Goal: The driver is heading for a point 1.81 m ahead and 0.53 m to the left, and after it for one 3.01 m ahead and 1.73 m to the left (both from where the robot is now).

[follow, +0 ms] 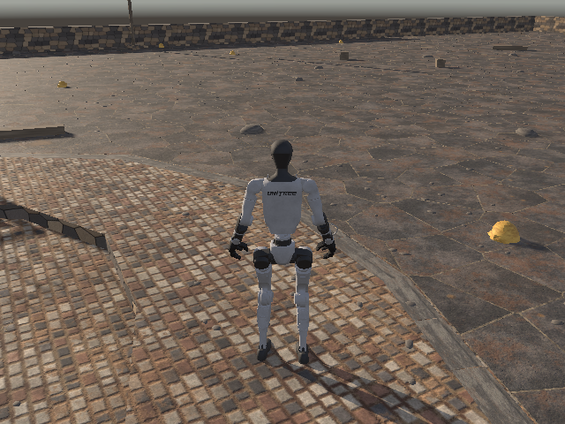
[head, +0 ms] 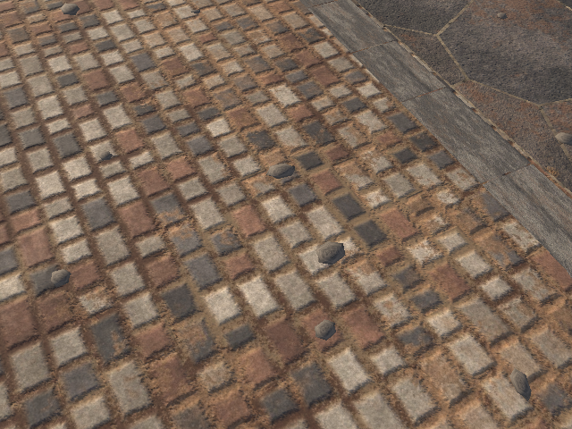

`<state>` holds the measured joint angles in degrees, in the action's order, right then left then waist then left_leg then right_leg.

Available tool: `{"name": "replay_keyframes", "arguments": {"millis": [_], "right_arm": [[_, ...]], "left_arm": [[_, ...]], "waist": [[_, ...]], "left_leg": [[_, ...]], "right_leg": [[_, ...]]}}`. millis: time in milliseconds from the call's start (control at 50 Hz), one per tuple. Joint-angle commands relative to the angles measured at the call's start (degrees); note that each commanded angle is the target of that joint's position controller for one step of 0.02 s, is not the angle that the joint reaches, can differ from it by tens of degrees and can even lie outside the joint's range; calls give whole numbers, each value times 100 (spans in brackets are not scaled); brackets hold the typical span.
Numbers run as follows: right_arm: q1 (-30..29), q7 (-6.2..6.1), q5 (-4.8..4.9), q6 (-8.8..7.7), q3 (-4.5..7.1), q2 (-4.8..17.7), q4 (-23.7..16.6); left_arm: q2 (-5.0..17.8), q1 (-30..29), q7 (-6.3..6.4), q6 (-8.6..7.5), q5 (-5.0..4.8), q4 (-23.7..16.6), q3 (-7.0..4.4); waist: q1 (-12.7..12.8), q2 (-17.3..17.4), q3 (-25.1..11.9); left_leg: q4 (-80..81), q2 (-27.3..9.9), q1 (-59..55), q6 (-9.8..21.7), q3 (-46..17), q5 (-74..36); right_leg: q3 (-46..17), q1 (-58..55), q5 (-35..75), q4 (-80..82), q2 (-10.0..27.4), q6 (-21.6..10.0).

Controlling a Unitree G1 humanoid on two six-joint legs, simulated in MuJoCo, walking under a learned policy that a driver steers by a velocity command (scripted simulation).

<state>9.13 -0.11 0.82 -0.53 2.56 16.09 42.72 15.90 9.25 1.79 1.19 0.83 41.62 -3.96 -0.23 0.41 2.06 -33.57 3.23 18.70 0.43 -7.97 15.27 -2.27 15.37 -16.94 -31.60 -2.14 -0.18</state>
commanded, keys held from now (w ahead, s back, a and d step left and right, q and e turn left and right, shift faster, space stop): q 0.56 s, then no key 0.42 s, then w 0.02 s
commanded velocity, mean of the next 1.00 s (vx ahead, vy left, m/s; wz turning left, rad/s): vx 0.00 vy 0.00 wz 0.39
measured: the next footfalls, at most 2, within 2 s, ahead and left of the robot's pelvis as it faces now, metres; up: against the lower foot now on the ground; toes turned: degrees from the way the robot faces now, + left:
left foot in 0.34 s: +0.03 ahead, +0.16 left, +0.00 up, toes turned +16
right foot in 0.80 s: +0.11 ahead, -0.06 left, +0.00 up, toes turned +27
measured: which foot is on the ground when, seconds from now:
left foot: down 0.00-0.06, up 0.08-0.32, down 0.34-1.00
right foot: down 0.00-0.34, up 0.36-0.78, down 0.80-1.00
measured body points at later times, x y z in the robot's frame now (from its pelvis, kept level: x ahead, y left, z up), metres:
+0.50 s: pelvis +0.00 +0.06 +0.01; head +0.03 +0.10 +0.45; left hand +0.07 +0.38 -0.11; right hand +0.22 -0.17 -0.07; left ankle -0.01 +0.14 -0.73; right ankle +0.02 -0.10 -0.64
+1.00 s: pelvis +0.03 +0.04 +0.00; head +0.04 +0.04 +0.45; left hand +0.05 +0.34 -0.09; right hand +0.27 -0.13 -0.10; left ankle -0.01 +0.15 -0.73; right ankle +0.07 -0.08 -0.73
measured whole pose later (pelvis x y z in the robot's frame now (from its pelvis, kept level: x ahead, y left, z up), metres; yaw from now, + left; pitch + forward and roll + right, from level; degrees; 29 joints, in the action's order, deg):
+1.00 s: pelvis +0.03 +0.04 +0.00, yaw +25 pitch +0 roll +0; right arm 11.1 -0.2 -1.0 1.9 2.3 15.4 37.5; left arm 13.8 10.1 0.1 -1.5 1.1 41.4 -2.0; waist -0.4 1.6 1.1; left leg -30.5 4.4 15.1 0.9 -7.9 14.7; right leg -1.9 12.7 -16.5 -29.4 -0.7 0.3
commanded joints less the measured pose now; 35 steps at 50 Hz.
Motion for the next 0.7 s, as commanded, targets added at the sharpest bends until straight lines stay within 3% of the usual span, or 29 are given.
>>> {"name": "replay_keyframes", "arguments": {"millis": [20,40,80,100,120,140,160,220,260,300,320,340,360,380,400,420,440,480,580,700], "right_arm": [[-256,-55,47,25,281,903,-623],[-257,-44,54,51,273,836,-686],[-133,3,18,87,251,690,-756],[-199,25,-13,106,310,806,-800],[-234,37,-8,138,391,944,-822],[-163,36,35,192,395,871,-805],[-173,38,54,238,341,719,-820],[-305,137,67,261,236,498,-980],[-245,217,97,271,294,634,-1057],[154,221,53,305,381,698,-971],[400,158,18,311,459,829,-919],[574,59,9,291,628,1463,-1022],[613,71,-193,201,638,1903,-1228],[746,134,-296,72,578,1652,-1197],[500,129,-252,-11,515,1498,-1150],[219,77,-127,-15,485,1332,-1137],[5,25,-41,18,428,1192,-1169],[-121,-49,-67,82,384,1142,-1210],[44,-168,-37,132,391,1106,-1175],[40,-93,-113,200,344,1043,-1139]], "left_arm": [[641,231,35,-83,-27,-329,-258],[725,287,45,-70,-15,-331,-294],[915,392,84,-70,33,-349,-342],[860,329,117,-111,32,-437,-309],[842,285,139,-153,28,-505,-277],[858,69,149,-177,-13,-546,-273],[944,-90,142,-179,-67,-532,-301],[1118,-141,127,-59,-74,-506,-372],[1153,-33,102,-19,-126,-472,-394],[1108,-59,62,-43,-248,-442,-373],[932,216,20,-85,-245,-327,-331],[668,400,-16,-111,-26,-377,-260],[483,-20,-4,-143,149,-726,-156],[785,-337,22,-147,1,-746,-235],[845,-385,41,-123,-106,-712,-257],[868,-276,94,-94,-68,-586,-287],[922,-257,140,-64,-16,-534,-313],[835,-114,107,-61,-12,-478,-307],[586,-302,64,-108,-54,-482,-194],[623,-390,-50,-180,-111,-500,-156]], "waist": [[94,106,-714],[84,-226,-692],[79,-1122,-637],[156,-1242,-640],[158,-800,-561],[30,-501,-469],[-10,-497,-332],[129,-870,-446],[172,-1019,-628],[-48,-891,-740],[-98,-553,-786],[-28,840,-764],[-111,1866,-980],[-452,1055,-1342],[-259,807,-959],[-98,501,-737],[-13,479,-635],[126,574,-720],[1,647,-783],[-181,858,-654]], "left_leg": [[287,-630,202,577,-987,-1580],[-50,-422,502,419,-696,-1227],[-1227,13,1317,43,180,468],[-2368,-124,1623,-87,361,1904],[-3235,-284,1817,-198,313,2143],[-3307,-449,1855,-257,256,1932],[-2900,-584,1867,-303,325,1592],[-1816,-564,999,-354,868,978],[-1063,-443,506,-286,1102,670],[70,-198,-258,-92,1381,-222],[625,-114,-920,91,1182,-812],[959,-1152,-1857,547,-483,-2849],[1079,-2585,-1969,1870,-2619,-4408],[1276,-2614,-1802,2206,-2565,-3703],[1280,-2247,-1530,1882,-2011,-3032],[1269,-1894,-1327,1507,-1608,-2402],[1276,-1710,-1110,1306,-1414,-2212],[1333,-1447,-733,1229,-1177,-2294],[1331,-1300,-1034,1217,-1311,-1536],[1244,-1296,-644,1277,-1608,-1148]], "right_leg": [[-277,-636,1014,202,380,-262],[-544,-804,1231,434,676,-443],[-1671,-1209,2428,920,1975,-1226],[-2100,-1228,3163,1023,2590,-1653],[-2056,-1150,3559,1021,2725,-1793],[-1639,-1081,3440,981,2517,-1599],[-1202,-1043,3227,996,2244,-1347],[-206,-768,3329,921,1759,-1083],[17,-833,3120,764,1782,-1007],[278,-638,2555,289,1743,-750],[575,-237,1895,-298,1543,-434],[1071,1083,-11,-1806,987,138],[527,2384,-2540,-3202,169,462],[-194,2407,-2426,-3963,244,445],[-260,2490,-1910,-4042,342,358],[-265,2509,-1377,-3818,449,335],[-305,2396,-1012,-3579,503,354],[-214,1904,-556,-3537,326,419],[-304,1816,-193,-2210,211,534],[-174,906,-418,-1124,228,458]]}}
Over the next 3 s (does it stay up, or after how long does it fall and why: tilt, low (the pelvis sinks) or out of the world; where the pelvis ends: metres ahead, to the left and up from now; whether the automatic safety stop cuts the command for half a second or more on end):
stays up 0.73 0.34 0.00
